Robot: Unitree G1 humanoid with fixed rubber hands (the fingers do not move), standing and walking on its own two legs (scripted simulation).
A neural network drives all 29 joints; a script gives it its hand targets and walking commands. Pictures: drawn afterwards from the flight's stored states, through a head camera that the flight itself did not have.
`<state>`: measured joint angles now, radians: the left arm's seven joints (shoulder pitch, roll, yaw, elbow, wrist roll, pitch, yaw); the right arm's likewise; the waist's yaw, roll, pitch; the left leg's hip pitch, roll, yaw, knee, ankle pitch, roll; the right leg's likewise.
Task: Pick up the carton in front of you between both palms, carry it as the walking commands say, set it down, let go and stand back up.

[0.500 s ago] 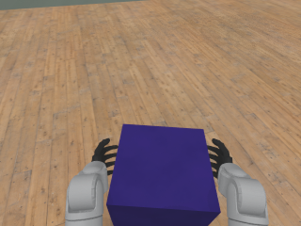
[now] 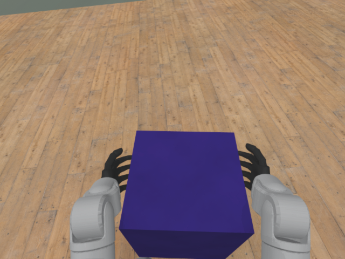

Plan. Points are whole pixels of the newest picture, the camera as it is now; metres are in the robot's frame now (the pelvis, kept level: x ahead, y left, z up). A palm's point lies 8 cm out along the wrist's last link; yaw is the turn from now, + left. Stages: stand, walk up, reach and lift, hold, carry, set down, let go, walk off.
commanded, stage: carry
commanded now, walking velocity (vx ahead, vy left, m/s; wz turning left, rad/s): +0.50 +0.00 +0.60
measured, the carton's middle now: (183, 199) +0.27 +0.01 +0.01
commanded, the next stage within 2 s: none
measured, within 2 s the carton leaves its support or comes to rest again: neither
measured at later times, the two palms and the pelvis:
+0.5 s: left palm (122, 96) +0.58 +0.19 +0.08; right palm (218, 85) +0.60 -0.11 +0.09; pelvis +0.33 +0.02 +0.00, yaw +4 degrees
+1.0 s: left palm (144, 44) +0.89 +0.16 +0.10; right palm (216, 37) +0.93 -0.14 +0.09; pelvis +0.64 -0.02 +0.00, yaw +7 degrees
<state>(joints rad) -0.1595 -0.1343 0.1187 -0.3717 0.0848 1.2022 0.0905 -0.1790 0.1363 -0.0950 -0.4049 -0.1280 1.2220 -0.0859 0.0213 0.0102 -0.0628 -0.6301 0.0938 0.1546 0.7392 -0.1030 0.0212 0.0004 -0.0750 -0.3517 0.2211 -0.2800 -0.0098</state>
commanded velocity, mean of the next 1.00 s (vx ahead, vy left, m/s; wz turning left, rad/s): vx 0.50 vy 0.00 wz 0.02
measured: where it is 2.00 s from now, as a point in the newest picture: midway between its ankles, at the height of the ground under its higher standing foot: (178, 123)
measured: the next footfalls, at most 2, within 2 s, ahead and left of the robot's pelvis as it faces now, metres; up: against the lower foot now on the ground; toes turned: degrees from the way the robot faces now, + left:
left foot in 0.14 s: +0.29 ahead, +0.10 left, +0.00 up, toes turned +14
right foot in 0.64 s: +0.62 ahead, -0.09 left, +0.00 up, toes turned -6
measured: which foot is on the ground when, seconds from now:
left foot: up 0.00-0.12, down 0.14-0.66, up 0.68-1.00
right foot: down 0.00-0.16, up 0.18-0.62, down 0.64-1.00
